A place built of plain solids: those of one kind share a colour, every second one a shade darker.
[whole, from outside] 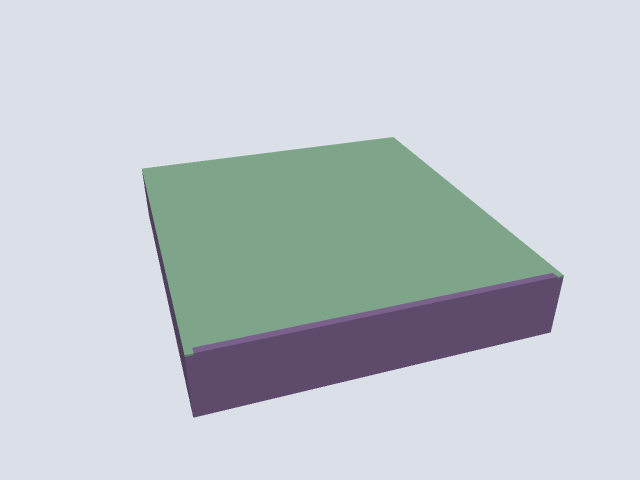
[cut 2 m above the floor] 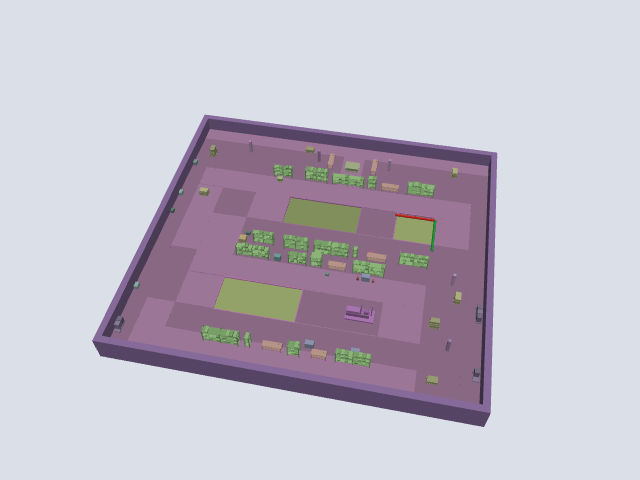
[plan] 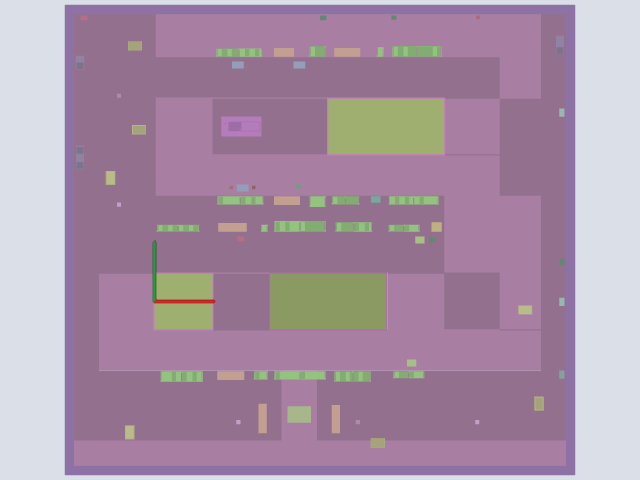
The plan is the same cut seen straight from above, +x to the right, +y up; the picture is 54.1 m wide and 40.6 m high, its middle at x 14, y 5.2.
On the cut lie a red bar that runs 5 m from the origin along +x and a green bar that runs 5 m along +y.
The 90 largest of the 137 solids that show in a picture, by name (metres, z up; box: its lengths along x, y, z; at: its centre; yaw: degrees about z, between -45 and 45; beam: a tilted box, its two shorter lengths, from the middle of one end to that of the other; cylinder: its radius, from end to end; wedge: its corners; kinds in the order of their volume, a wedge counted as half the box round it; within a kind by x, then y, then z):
{
 "floor_1": {"box": [2.1, 30.15, 1.4], "at": [-5.75, 9.22, -0.7]},
 "floor_2": {"box": [4.6, 0.1, 1.4], "at": [-2.4, -2.4, -0.7]},
 "floor_3": {"box": [4.6, 4.7, 1.4], "at": [-2.4, 0.0, -0.7]},
 "floor_4": {"box": [4.6, 0.1, 1.4], "at": [-2.4, 2.4, -0.7]},
 "floor_5": {"box": [4.8, 15.35, 1.4], "at": [-2.3, 16.62, -0.7]},
 "floor_6": {"box": [17.55, 5.9, 1.4], "at": [1.98, -8.8, -0.7]},
 "floor_7": {"box": [4.8, 4.7, 1.4], "at": [2.5, 14.8, -0.7]},
 "floor_8": {"box": [4.7, 0.1, 1.4], "at": [7.35, -2.4, -0.7]},
 "floor_9": {"box": [4.7, 4.7, 1.4], "at": [7.35, 0.0, -0.7]},
 "floor_10": {"box": [4.7, 0.1, 1.4], "at": [7.35, 2.4, -0.7]},
 "floor_11": {"box": [14.5, 0.1, 1.4], "at": [7.35, 12.4, -0.7]},
 "floor_12": {"box": [14.5, 0.1, 1.4], "at": [7.35, 17.2, -0.7]},
 "floor_13": {"box": [9.7, 4.7, 1.4], "at": [9.75, 14.8, -0.7]},
 "floor_14": {"box": [29.2, 3.4, 1.4], "at": [9.9, 4.15, -0.7]},
 "floor_15": {"box": [29.2, 3.1, 1.4], "at": [9.9, 7.4, -0.7]},
 "floor_16": {"box": [3.0, 4.4, 1.4], "at": [12.25, -9.55, -0.7]},
 "floor_17": {"box": [3.0, 1.5, 1.4], "at": [12.25, -6.6, -0.7]},
 "floor_18": {"box": [24.4, 3.4, 1.4], "at": [12.3, 10.65, -0.7]},
 "floor_19": {"box": [41.6, 2.15, 1.4], "at": [14.0, -12.82, -0.7]},
 "floor_20": {"box": [37.4, 3.4, 1.4], "at": [14.0, -4.15, -0.7]},
 "floor_21": {"box": [29.1, 3.4, 1.4], "at": [14.65, 18.95, -0.7]},
 "floor_22": {"box": [32.6, 3.65, 1.4], "at": [16.4, 22.48, -0.7]},
 "floor_23": {"box": [4.8, 4.7, 1.4], "at": [22.1, 0.0, -0.7]},
 "floor_24": {"box": [21.05, 5.9, 1.4], "at": [24.27, -8.8, -0.7]},
 "floor_25": {"box": [9.5, 0.1, 1.4], "at": [24.45, -2.4, -0.7]},
 "floor_26": {"box": [9.5, 0.1, 1.4], "at": [24.45, 2.4, -0.7]},
 "floor_27": {"box": [4.7, 4.7, 1.4], "at": [26.85, 0.0, -0.7]},
 "floor_28": {"box": [4.7, 9.9, 1.4], "at": [26.85, 7.4, -0.7]},
 "floor_29": {"box": [4.6, 0.1, 1.4], "at": [26.9, 12.4, -0.7]},
 "floor_30": {"box": [4.6, 4.7, 1.4], "at": [26.9, 14.8, -0.7]},
 "floor_31": {"box": [4.6, 0.1, 1.4], "at": [26.9, 17.2, -0.7]},
 "floor_32": {"box": [3.5, 0.1, 1.4], "at": [30.95, -2.4, -0.7]},
 "floor_33": {"box": [3.5, 4.7, 1.4], "at": [30.95, 0.0, -0.7]},
 "floor_34": {"box": [3.5, 3.5, 1.4], "at": [30.95, 4.1, -0.7]},
 "floor_35": {"box": [3.5, 3.1, 1.4], "at": [30.95, 7.4, -0.7]},
 "floor_36": {"box": [3.5, 3.5, 1.4], "at": [30.95, 10.7, -0.7]},
 "floor_37": {"box": [3.5, 4.7, 1.4], "at": [30.95, 14.8, -0.7]},
 "floor_38": {"box": [3.5, 3.5, 1.4], "at": [30.95, 18.9, -0.7]},
 "floor_39": {"box": [2.1, 30.15, 1.4], "at": [33.75, 9.22, -0.7]},
 "wall_1": {"box": [0.8, 38.2, 7.6], "at": [-7.2, 5.2, 2.4]},
 "wall_2": {"box": [43.2, 0.8, 7.6], "at": [14.0, -14.3, 2.4]},
 "wall_3": {"box": [43.2, 0.8, 7.6], "at": [14.0, 24.7, 2.4]},
 "wall_4": {"box": [0.8, 38.2, 7.6], "at": [35.2, 5.2, 2.4]},
 "ceil_hall_1": {"box": [43.2, 39.8, 0.2], "at": [14.0, 5.2, 6.1]},
 "floor_pit_1": {"box": [4.9, 4.7, 1.23], "at": [2.45, 0.0, -0.79]},
 "floor_pit_2": {"box": [9.8, 4.7, 1.27], "at": [14.7, 0.0, -0.77]},
 "floor_pit_3": {"box": [9.8, 4.7, 1.27], "at": [19.6, 14.8, -0.77]},
 "floor_band_1": {"box": [5.0, 0.1, 1.4], "at": [2.4, 2.4, -0.7]},
 "floor_band_2": {"box": [5.1, 0.1, 1.4], "at": [2.45, -2.4, -0.7]},
 "floor_band_3": {"box": [0.1, 4.8, 1.4], "at": [4.95, 0.05, -0.7]},
 "floor_band_4": {"box": [0.1, 4.7, 1.4], "at": [9.75, 0.0, -0.7]},
 "floor_band_5": {"box": [9.9, 0.1, 1.4], "at": [14.65, 2.4, -0.7]},
 "floor_band_6": {"box": [0.1, 4.7, 1.4], "at": [14.65, 14.8, -0.7]},
 "floor_band_7": {"box": [10.0, 0.1, 1.4], "at": [14.7, -2.4, -0.7]},
 "floor_band_8": {"box": [9.9, 0.1, 1.4], "at": [19.55, 17.2, -0.7]},
 "floor_band_9": {"box": [10.0, 0.1, 1.4], "at": [19.6, 12.4, -0.7]},
 "floor_band_10": {"box": [0.1, 4.8, 1.4], "at": [19.65, 0.05, -0.7]},
 "floor_band_11": {"box": [0.1, 4.8, 1.4], "at": [24.55, 14.85, -0.7]},
 "vehicle_1": {"box": [3.4, 1.7, 0.22], "at": [7.35, 14.8, 0.11]},
 "vehicle_2": {"box": [2.7, 0.8, 0.55], "at": [7.6, 14.8, 0.49]},
 "vehicle_3": {"box": [1.55, 0.7, 0.4], "at": [8.12, 14.8, 0.97]},
 "drums_1": {"box": [0.58, 0.58, 0.88], "at": [-6.3, 11.51, 0.56]},
 "drums_2": {"box": [0.58, 0.58, 0.88], "at": [-6.3, 12.15, 0.56]},
 "drums_3": {"box": [0.7, 2.0, 0.12], "at": [-6.3, 12.18, 0.06]},
 "drums_4": {"box": [0.58, 0.58, 0.88], "at": [-6.3, 12.79, 0.56]},
 "drums_5": {"box": [0.58, 0.58, 0.88], "at": [-6.3, 19.93, 0.56]},
 "drums_6": {"box": [0.7, 1.2, 0.12], "at": [-6.3, 20.2, 0.06]},
 "drums_7": {"box": [0.58, 0.58, 0.88], "at": [34.3, 21.21, 0.56]},
 "drums_8": {"box": [0.7, 1.6, 0.12], "at": [34.3, 21.68, 0.06]},
 "drums_9": {"box": [0.58, 0.58, 0.88], "at": [34.3, 21.85, 0.56]},
 "pallet_1": {"box": [0.7, 1.1, 0.43], "at": [-3.71, 10.44, 0.79]},
 "pallet_2": {"box": [0.7, 1.1, 0.32], "at": [-2.09, -11.07, 0.69]},
 "pallet_3": {"box": [1.16, 0.76, 0.35], "at": [-1.65, 21.62, 0.31]},
 "pallet_4": {"box": [1.04, 0.64, 0.32], "at": [-1.31, 14.53, 1.07]},
 "pallet_5": {"box": [1.16, 0.76, 0.43], "at": [18.89, -11.97, 0.35]},
 "pallet_6": {"box": [1.1, 0.7, 0.29], "at": [31.36, -0.71, 0.63]},
 "pallet_7": {"box": [0.64, 1.04, 0.44], "at": [32.52, -8.64, 1.07]},
 "wall_column_1": {"box": [0.36, 0.36, 6.0], "at": [-3.0, 8.2, 3.0]},
 "wall_column_2": {"box": [0.36, 0.36, 6.0], "at": [-3.0, 17.4, 3.0]},
 "trolley_1": {"box": [1.0, 0.6, 0.82], "at": [7.05, 20.0, 0.51]},
 "trolley_2": {"box": [1.0, 0.6, 0.82], "at": [7.45, 9.6, 0.51]},
 "trolley_3": {"box": [1.0, 0.6, 0.82], "at": [12.25, 20.0, 0.51]},
 "chest_1": {"box": [0.45, 0.7, 0.55], "at": [34.45, -6.18, 0.28]},
 "chest_2": {"box": [0.45, 0.7, 0.55], "at": [34.45, -0.04, 0.28]},
 "chest_3": {"box": [0.45, 0.7, 0.55], "at": [34.45, 15.98, 0.28]},
 "stand_1": {"box": [0.86, 0.8, 0.6], "at": [23.87, 6.3, 0.3]},
 "cart_1": {"box": [0.8, 0.55, 0.82], "at": [18.72, 8.62, 0.51]},
 "lifttable_1": {"box": [2.0, 1.4, 0.07], "at": [12.25, -9.55, 0.58]},
 "rack_1": {"box": [2.05, 0.9, 0.05], "at": [11.22, 6.35, 1.79]},
 "rack_2": {"box": [2.05, 0.9, 0.05], "at": [13.38, 6.35, 1.79]}
}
